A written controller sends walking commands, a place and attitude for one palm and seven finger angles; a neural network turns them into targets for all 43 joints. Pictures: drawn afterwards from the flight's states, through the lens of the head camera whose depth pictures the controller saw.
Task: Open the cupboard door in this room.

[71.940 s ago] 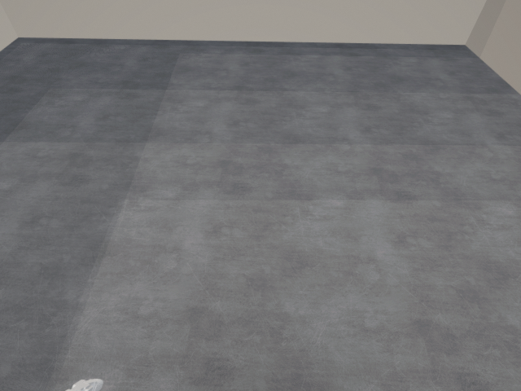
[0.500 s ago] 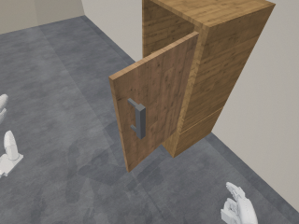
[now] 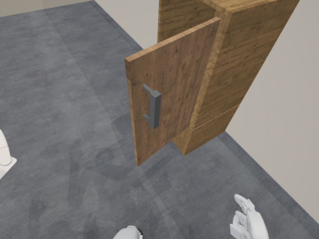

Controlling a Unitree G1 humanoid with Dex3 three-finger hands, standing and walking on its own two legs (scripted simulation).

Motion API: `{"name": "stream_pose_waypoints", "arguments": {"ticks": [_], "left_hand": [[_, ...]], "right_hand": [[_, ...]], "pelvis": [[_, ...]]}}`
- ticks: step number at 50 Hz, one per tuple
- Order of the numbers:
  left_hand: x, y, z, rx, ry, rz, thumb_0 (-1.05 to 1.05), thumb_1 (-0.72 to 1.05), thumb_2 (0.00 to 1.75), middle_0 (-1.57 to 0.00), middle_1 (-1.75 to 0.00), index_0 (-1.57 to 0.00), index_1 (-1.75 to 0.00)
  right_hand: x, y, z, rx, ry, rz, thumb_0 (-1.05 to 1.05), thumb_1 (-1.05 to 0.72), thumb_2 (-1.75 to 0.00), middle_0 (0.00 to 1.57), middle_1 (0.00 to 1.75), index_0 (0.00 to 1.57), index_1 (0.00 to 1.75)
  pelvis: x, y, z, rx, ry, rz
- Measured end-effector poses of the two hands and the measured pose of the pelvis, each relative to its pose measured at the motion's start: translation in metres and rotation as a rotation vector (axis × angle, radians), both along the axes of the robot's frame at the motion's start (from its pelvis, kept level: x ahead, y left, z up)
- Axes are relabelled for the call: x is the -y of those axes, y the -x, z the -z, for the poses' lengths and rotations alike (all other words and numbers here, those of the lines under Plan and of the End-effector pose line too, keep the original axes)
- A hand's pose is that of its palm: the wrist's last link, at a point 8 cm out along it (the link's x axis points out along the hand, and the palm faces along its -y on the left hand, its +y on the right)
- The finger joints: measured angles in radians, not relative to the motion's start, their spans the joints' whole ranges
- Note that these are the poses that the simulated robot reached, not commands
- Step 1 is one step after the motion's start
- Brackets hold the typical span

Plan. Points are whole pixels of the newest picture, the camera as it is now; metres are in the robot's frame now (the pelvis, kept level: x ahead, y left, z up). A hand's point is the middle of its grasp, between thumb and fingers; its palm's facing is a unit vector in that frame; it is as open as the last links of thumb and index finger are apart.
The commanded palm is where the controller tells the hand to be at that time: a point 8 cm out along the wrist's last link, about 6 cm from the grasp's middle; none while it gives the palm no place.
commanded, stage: step back with the hand held close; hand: left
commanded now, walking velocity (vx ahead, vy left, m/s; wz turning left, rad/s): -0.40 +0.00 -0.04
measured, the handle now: (150, 107) +0.47 +0.07 +0.02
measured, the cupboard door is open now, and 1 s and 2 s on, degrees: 99 99 99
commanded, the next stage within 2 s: stop stepping back and stand still in 0.28 s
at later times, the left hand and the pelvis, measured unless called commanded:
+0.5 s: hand out of the picture +0.10 +0.25 +0.18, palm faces +0.37 -0.81 -0.46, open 7.4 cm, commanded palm +0.04 +0.28 +0.19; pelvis -0.11 -0.01 +0.01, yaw -2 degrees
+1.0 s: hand out of the picture +0.04 +0.23 +0.18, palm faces +0.34 -0.80 -0.49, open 7.4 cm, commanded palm -0.01 +0.28 +0.19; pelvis -0.16 -0.01 +0.01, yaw -2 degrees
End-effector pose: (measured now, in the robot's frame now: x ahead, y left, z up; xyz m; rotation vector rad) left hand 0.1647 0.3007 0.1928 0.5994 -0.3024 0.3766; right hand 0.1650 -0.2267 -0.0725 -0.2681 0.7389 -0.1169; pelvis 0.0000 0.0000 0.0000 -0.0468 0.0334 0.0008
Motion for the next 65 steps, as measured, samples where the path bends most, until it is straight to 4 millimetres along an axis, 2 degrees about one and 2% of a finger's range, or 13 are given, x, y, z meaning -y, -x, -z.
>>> {"name": "stream_pose_waypoints", "arguments": {"ticks": [4,9,15,22,27,30,34,39,48,59,61,63,65], "left_hand": [[0.004,0.005,0.007,-0.039,0.047,0.043,0.02,0.89,0.9,-0.21,-0.3,-0.22,-0.3],[-0.012,0.014,0.004,-0.073,0.027,0.06,0.02,0.88,0.9,-0.22,-0.3,-0.22,-0.3],[-0.008,0.046,-0.013,-0.067,0.032,0.078,0.02,0.89,0.9,-0.21,-0.3,-0.22,-0.3],[0.003,0.082,-0.009,-0.042,0.091,0.047,0.02,0.89,0.9,-0.21,-0.3,-0.22,-0.3],[0.026,0.117,-0.007,-0.047,0.031,0.065,0.02,0.89,0.9,-0.21,-0.3,-0.21,-0.3],[0.034,0.133,-0.012,-0.037,0.036,0.085,0.02,0.89,0.9,-0.21,-0.3,-0.22,-0.3],[0.026,0.138,-0.01,0.005,0.052,0.043,0.01,0.88,0.9,-0.22,-0.3,-0.22,-0.3],[0.015,0.133,0.003,0.008,0.095,0.011,0.01,0.89,0.9,-0.21,-0.3,-0.22,-0.3],[0.03,0.153,-0.003,-0.056,0.021,0.088,0.02,0.89,0.9,-0.21,-0.3,-0.22,-0.3],[0.01,0.166,0.006,-0.071,0.086,-0.013,0.02,0.89,0.9,-0.21,-0.3,-0.22,-0.3],[0.007,0.158,0.03,-0.169,0.092,-0.005,0.01,0.89,0.9,-0.21,-0.3,-0.21,-0.3],[0.003,0.15,0.083,-0.392,0.165,-0.027,0.01,0.89,0.9,-0.2,-0.3,-0.21,-0.3],[0.005,0.157,0.147,-0.652,0.255,-0.06,0.01,0.9,0.9,-0.2,-0.3,-0.2,-0.3]], "right_hand": [[0.0,-0.001,-0.008,0.0,0.015,0.021,0.01,-0.9,-0.89,0.21,0.3,0.2,0.3],[-0.01,0.003,-0.026,0.023,0.04,0.017,0.01,-0.91,-0.89,0.21,0.3,0.2,0.3],[-0.023,0.027,-0.044,0.102,0.0,-0.026,0.01,-0.91,-0.89,0.21,0.3,0.2,0.3],[-0.016,0.076,-0.04,0.097,-0.01,-0.024,0.01,-0.9,-0.89,0.21,0.3,0.2,0.3],[0.006,0.117,-0.019,0.077,-0.02,-0.019,0.01,-0.9,-0.89,0.21,0.3,0.2,0.3],[0.021,0.152,-0.01,-0.001,-0.013,0.031,0.01,-0.9,-0.89,0.21,0.3,0.2,0.3],[0.039,0.192,-0.003,-0.05,0.018,0.114,0.01,-0.9,-0.89,0.21,0.3,0.2,0.3],[0.05,0.221,0.004,-0.072,0.048,0.178,0.01,-0.91,-0.89,0.21,0.3,0.2,0.3],[0.033,0.226,-0.001,-0.007,-0.016,0.148,0.01,-0.91,-0.89,0.2,0.3,0.2,0.3],[0.012,0.195,-0.008,0.041,-0.029,0.069,0.01,-0.91,-0.89,0.21,0.3,0.2,0.3],[0.012,0.189,-0.002,0.036,-0.05,0.019,0.01,-0.9,-0.89,0.21,0.3,0.2,0.3],[0.015,0.186,0.011,-0.02,-0.06,-0.009,0.01,-0.9,-0.89,0.21,0.3,0.2,0.3],[0.019,0.189,0.022,-0.074,-0.062,-0.008,0.01,-0.9,-0.89,0.21,0.3,0.2,0.3]], "pelvis": [[-0.006,0.005,-0.005,-0.009,0.003,-0.011],[-0.012,0.025,-0.012,-0.012,-0.015,-0.007],[-0.013,0.054,-0.022,0.002,0.016,0.032],[0.0,0.094,-0.02,-0.012,0.012,0.039],[0.014,0.129,-0.005,-0.027,-0.045,0.064],[0.015,0.135,-0.009,-0.007,-0.04,0.069],[0.016,0.135,-0.01,0.013,-0.049,0.058],[0.01,0.144,-0.006,0.034,-0.052,0.042],[0.013,0.163,-0.009,0.03,-0.035,0.044],[0.006,0.169,-0.013,0.046,-0.037,0.043],[0.004,0.173,-0.011,0.027,-0.033,0.029],[0.001,0.178,-0.008,0.019,-0.031,0.02],[-0.001,0.182,-0.005,0.021,-0.031,0.016]]}}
